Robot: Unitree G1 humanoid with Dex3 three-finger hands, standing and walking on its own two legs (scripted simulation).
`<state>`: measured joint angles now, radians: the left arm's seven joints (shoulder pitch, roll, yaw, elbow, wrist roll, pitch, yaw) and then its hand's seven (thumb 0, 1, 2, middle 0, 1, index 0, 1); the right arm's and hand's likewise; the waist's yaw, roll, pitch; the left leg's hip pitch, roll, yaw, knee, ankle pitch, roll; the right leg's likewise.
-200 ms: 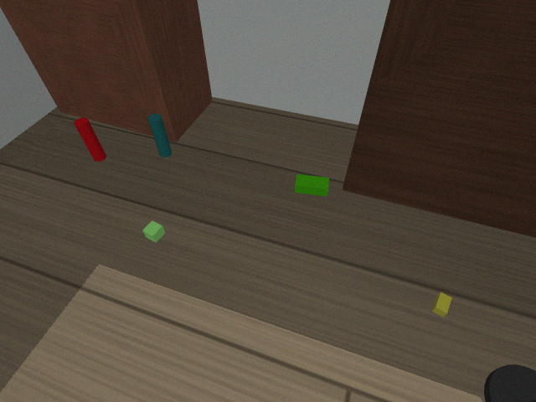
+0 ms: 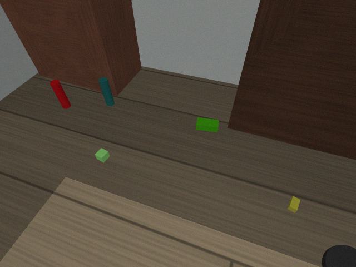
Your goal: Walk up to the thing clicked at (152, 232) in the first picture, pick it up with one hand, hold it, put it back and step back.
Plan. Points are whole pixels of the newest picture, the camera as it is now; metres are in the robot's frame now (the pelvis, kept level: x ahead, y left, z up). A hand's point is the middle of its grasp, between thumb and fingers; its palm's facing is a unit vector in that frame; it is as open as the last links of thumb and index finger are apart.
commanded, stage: stand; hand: left
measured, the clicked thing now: (102, 155) +0.91 +0.55 -0.75
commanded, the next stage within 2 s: walk up in 0.92 s
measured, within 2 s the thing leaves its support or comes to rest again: neither
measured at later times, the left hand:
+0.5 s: hand out of the picture +0.06 +0.25 -0.16, palm faces -0.02 -0.94 -0.34, open 7.4 cm
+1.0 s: hand out of the picture +0.07 +0.26 -0.15, palm faces +0.03 -0.94 -0.34, open 7.4 cm
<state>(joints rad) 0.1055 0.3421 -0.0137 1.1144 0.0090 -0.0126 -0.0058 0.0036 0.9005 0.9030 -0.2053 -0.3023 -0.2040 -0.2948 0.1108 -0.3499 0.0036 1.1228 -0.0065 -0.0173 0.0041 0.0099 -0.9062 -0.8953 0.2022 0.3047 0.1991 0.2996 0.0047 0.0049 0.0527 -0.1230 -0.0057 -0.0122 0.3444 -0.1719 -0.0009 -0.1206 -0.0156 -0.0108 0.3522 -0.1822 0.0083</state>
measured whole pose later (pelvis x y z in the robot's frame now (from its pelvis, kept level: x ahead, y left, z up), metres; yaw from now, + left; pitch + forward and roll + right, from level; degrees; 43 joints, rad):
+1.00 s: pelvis +0.01 +0.00 +0.00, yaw +3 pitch -2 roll +0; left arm 0.16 0.35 0.04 1.06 0.03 -0.04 -0.03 0.00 0.90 0.90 -0.21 -0.30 -0.21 -0.30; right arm 0.19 -0.37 -0.03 1.07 -0.03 0.01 0.04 0.01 -0.91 -0.90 0.20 0.30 0.20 0.30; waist 0.00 0.02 0.03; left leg -0.23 0.00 -0.04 0.55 -0.37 0.03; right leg -0.14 -0.01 -0.06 0.40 -0.28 -0.02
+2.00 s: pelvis +0.37 +0.11 -0.01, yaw +17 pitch -3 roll +1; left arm 0.30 0.35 0.05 0.82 0.01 -0.08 -0.06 0.00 0.90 0.90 -0.21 -0.30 -0.21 -0.30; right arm 0.32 -0.44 -0.06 0.81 0.00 -0.06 0.04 0.01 -0.91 -0.90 0.20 0.30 0.20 0.30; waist 0.04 0.05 0.10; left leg -0.47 0.02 -0.06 1.05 -0.29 0.03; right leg -0.21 -0.02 -0.12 0.49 -0.23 -0.06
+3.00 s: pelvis +0.51 +0.14 -0.03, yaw +20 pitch -3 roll +2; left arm 0.16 0.39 0.03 0.89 0.03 -0.01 0.00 0.00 0.90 0.90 -0.21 -0.30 -0.21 -0.30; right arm 0.22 -0.40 -0.04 0.98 -0.01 0.02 0.02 0.01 -0.91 -0.90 0.20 0.30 0.20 0.30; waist 0.03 0.00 0.10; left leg -0.26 -0.01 0.00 0.67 -0.36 -0.01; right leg -0.44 -0.09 0.00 0.71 -0.22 0.00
